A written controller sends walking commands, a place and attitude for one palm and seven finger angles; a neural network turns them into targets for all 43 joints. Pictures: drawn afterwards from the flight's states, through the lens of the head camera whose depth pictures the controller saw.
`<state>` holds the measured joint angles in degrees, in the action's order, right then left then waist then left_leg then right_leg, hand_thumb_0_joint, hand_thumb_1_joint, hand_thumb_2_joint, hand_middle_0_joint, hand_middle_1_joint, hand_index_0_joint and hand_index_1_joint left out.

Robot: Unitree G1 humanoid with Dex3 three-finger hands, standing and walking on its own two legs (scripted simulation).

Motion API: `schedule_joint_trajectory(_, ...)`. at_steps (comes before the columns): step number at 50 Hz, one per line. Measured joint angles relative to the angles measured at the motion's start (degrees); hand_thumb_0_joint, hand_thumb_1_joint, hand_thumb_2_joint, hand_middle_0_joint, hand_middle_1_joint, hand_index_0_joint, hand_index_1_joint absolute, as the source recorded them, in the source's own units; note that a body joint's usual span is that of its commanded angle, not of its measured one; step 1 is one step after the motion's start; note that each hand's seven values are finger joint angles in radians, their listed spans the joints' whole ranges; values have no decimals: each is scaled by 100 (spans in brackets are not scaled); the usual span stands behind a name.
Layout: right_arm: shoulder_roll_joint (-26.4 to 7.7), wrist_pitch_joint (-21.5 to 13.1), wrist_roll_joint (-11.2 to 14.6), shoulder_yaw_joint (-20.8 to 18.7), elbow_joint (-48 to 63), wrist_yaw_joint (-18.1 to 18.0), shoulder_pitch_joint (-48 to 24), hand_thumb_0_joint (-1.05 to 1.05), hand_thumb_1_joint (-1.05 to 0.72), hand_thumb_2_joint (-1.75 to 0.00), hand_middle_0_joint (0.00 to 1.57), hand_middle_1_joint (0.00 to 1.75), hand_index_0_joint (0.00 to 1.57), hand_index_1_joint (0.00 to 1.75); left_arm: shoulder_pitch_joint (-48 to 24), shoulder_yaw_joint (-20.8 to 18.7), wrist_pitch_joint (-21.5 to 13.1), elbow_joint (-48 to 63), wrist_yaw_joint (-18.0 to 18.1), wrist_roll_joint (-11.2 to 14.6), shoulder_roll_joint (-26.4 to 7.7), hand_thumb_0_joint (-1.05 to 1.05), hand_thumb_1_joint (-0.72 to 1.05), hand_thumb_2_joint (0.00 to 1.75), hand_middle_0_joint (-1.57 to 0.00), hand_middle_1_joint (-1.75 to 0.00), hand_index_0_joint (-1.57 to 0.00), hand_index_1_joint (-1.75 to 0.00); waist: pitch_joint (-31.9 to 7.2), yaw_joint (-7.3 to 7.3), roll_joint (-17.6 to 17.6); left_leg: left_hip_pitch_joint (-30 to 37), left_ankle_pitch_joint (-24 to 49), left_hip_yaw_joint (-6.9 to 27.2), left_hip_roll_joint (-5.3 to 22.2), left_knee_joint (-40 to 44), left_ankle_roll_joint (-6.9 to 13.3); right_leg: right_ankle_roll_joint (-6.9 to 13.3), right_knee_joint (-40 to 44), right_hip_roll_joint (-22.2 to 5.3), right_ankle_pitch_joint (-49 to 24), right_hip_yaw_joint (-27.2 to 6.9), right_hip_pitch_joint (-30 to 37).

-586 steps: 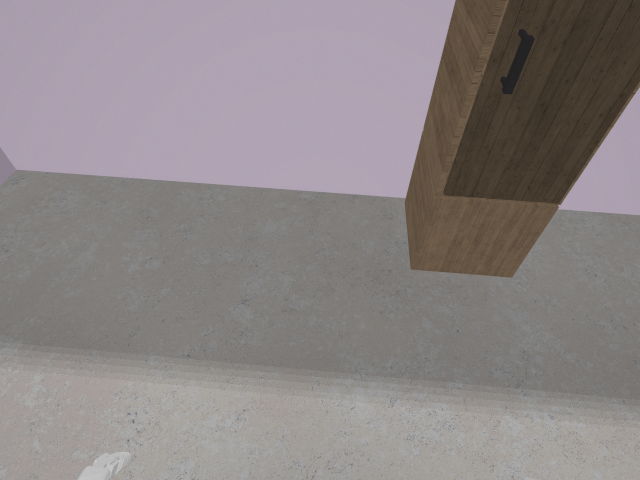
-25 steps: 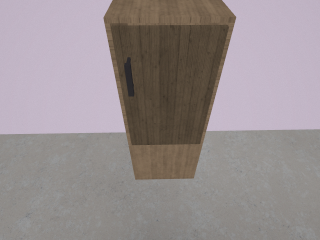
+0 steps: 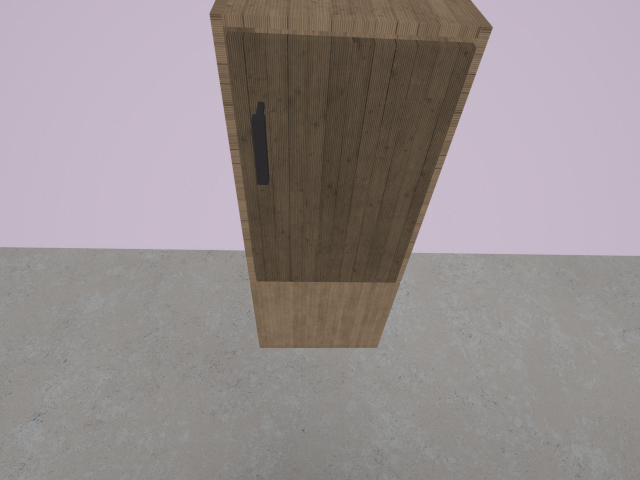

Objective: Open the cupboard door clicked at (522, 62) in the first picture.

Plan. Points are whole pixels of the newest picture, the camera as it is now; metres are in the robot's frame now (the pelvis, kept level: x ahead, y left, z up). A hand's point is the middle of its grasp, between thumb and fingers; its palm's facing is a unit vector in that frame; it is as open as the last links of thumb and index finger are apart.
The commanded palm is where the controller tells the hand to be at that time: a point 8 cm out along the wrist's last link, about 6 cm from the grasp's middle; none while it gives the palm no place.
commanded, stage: shuffle to correct the standing spot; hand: left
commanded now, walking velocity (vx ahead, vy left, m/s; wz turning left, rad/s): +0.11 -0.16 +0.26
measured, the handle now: (261, 144) +0.59 +0.14 +0.09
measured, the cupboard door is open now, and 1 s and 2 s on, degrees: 0 0 0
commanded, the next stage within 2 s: come to a stop and stand still in 0.64 s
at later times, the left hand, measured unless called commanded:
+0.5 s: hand out of the picture -0.02 +0.10 -0.19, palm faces +0.11 -0.99 -0.09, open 7.4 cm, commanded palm none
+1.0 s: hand (292, 464) +0.18 +0.05 -0.16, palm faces +0.09 -0.96 -0.25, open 7.3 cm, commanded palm none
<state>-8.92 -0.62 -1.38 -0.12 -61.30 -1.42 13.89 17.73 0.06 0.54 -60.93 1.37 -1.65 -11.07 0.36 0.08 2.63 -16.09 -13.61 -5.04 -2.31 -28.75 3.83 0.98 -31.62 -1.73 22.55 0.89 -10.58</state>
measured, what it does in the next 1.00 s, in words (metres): steps to the right: left foot, then right foot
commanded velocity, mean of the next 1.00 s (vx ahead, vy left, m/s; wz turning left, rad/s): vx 0.02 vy -0.06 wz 0.05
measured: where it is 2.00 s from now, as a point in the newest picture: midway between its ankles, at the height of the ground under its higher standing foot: outside the picture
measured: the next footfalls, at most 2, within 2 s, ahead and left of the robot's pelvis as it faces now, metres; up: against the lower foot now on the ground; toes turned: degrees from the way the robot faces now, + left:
left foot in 0.44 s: +0.12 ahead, +0.07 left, +0.00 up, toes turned +13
right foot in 0.82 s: +0.19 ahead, -0.24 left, +0.00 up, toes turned -1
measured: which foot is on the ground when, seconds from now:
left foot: down 0.00-0.16, up 0.18-0.42, down 0.44-0.82, up 0.84-1.00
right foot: down 0.00-0.44, up 0.46-0.80, down 0.82-1.00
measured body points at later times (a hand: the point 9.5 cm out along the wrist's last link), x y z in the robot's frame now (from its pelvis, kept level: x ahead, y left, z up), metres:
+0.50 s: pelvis +0.07 -0.03 -0.01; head +0.09 +0.00 +0.44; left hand -0.02 +0.16 -0.18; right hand +0.15 -0.26 -0.15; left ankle +0.08 +0.06 -0.73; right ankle -0.01 -0.13 -0.69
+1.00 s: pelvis +0.12 -0.14 +0.00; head +0.15 -0.16 +0.45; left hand +0.17 +0.10 -0.14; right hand +0.15 -0.39 -0.17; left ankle +0.07 -0.01 -0.67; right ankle +0.15 -0.24 -0.73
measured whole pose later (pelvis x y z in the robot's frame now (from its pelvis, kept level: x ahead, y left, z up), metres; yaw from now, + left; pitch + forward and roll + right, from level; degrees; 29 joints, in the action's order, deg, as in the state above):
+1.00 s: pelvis +0.12 -0.14 +0.00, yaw +5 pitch +1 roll +2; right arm -12.1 2.6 -1.1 -3.3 -59.3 -1.4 14.4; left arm 10.9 -1.6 -0.9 -55.3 1.4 -1.2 -8.6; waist 3.0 0.8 -1.6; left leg -24.8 -28.3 -2.8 1.7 -57.8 -2.3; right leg 1.6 -33.0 -3.3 15.0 5.0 -19.0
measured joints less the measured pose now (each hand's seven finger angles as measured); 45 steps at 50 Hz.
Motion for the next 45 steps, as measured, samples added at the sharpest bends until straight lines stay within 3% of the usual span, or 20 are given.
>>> schedule_joint_trajectory(5, 19, 10, -30, -77, 73, -20, 102, 0, -91, -89, 20, 30, 20, 30, 85, -55, 49, 9, -70, -28, 47, 1, 91, 90, -20, -30, -20, -30, 39, 39, -68, -98, -25, 31, 58, -40, -64, 82, -486, 42, 264, 117, -443)
schedule_joint_trajectory(8, -21, 41, -16, -111, 28, -26, 242, 0, -91, -89, 20, 30, 21, 30, 147, -95, -10, 41, -91, -30, 98, 1, 91, 90, -20, -30, -20, -30, 38, 38, -195, -193, -190, 182, 152, -321, -169, 82, -29, 122, -335, 252, -315)
schedule_joint_trajectory(11, -13, 156, -17, -135, -70, 7, 401, 1, -91, -89, 20, 30, 20, 30, 288, -118, -77, 108, -45, -24, 125, 1, 91, 90, -20, -30, -20, -30, -84, -4, -210, -548, -1070, 206, 259, -1343, -119, 156, 78, 178, -210, 492, -137)
schedule_joint_trajectory(13, -7, 196, -29, -155, -97, 33, 390, 1, -91, -89, 20, 30, 20, 30, 373, -122, -137, 117, -2, -20, 165, 1, 91, 90, -20, -30, -20, -30, -88, -57, -164, -860, -1218, 155, 318, -2202, -112, 204, 265, 190, -184, 602, 27)
schedule_joint_trajectory(15, -9, 195, -30, -172, -63, 43, 300, 1, -91, -89, 20, 30, 20, 30, 451, -100, -182, 68, 24, -23, 231, 1, 91, 90, -20, -30, -20, -30, -46, -80, -133, -1030, -1225, 74, 382, -2528, -135, 225, 423, 206, -206, 668, 166)
schedule_joint_trajectory(17, 7, 172, -23, -177, 14, 45, 168, 1, -91, -89, 20, 30, 20, 30, 525, -70, -196, -1, 34, -32, 300, 1, 91, 90, -20, -30, -20, -30, 9, -96, -101, -1050, -1171, -43, 437, -2323, -157, 224, 511, 219, -194, 708, 262)
schedule_joint_trajectory(20, 64, 80, -14, -160, 151, 11, -46, 1, -92, -89, 20, 30, 20, 30, 644, -32, -152, -109, 14, -17, 372, 1, 91, 90, -20, -30, -20, -30, 89, -121, -44, -770, -699, -226, 466, -1336, -167, 190, 393, 249, -32, 726, 315)
schedule_joint_trajectory(22, 76, -55, -25, -135, 243, -18, -135, 1, -92, -89, 20, 30, 20, 30, 764, -26, -96, -160, -23, 22, 407, 1, 91, 90, -20, -30, -20, -30, 96, -109, -33, -462, -237, -290, 497, -685, -82, 155, -177, 275, 259, 704, 134)
schedule_joint_trajectory(25, 193, -141, -28, -94, 311, -81, -219, 0, -92, -89, 20, 30, 20, 30, 703, -55, 80, -249, -66, 16, 354, 1, 91, 90, -20, -30, -20, -30, 104, -87, 157, -361, -528, -440, 502, -876, -77, 84, -2168, 194, 666, 390, -665)
schedule_joint_trajectory(27, 195, -185, -25, -134, 327, -166, -167, 0, -94, -89, 20, 30, 21, 30, 537, -119, 154, -231, -92, -19, 303, 1, 91, 90, -20, -30, -20, -30, 76, -45, 143, -193, -491, -430, 547, -668, -154, 10, -3035, 131, 445, 290, -1166)
schedule_joint_trajectory(29, 145, -202, -35, -140, 289, -190, -87, 0, -95, -89, 20, 30, 21, 30, 299, -189, 180, -109, -124, -31, 238, 1, 91, 90, -20, -30, -20, -30, 84, -41, 80, -28, -336, -367, 597, -370, -231, -73, -3321, 13, 84, 212, -1539)
schedule_joint_trajectory(35, 30, -67, -95, -176, 145, -119, 123, 0, -93, -89, 20, 30, 21, 30, -329, -328, 192, 366, -177, -8, 63, 1, 92, 90, -20, -30, -20, -30, 119, -24, -155, 199, -93, -178, 825, 127, -451, -260, -2110, -316, -485, 99, -1769)
schedule_joint_trajectory(39, -46, 48, -127, -258, 172, -64, 189, 0, -92, -89, 21, 30, 21, 30, -573, -375, 178, 520, -217, 11, -55, 1, 92, 90, -20, -30, -19, -30, 177, 132, -301, 133, -215, -101, 1012, -63, -683, -289, -987, -283, -556, 232, -1419)
schedule_joint_trajectory(41, -93, 93, -120, -292, 202, -41, 282, 0, -92, -89, 21, 30, 21, 30, -598, -373, 76, 591, -220, 17, -125, 1, 92, 90, -20, -30, -19, -30, 168, 176, -296, 26, -416, -80, 1052, -400, -806, -267, -209, -251, -957, 305, -1030)
schedule_joint_trajectory(45, -330, 273, -25, -353, 173, -51, 249, 0, -91, -89, 20, 30, 20, 30, -702, -254, -96, 535, -127, 10, 63, 1, 92, 90, -20, -30, -19, -30, 220, 155, -556, -495, -1706, 344, 826, -1822, -546, -70, -466, -140, -573, 397, -1053)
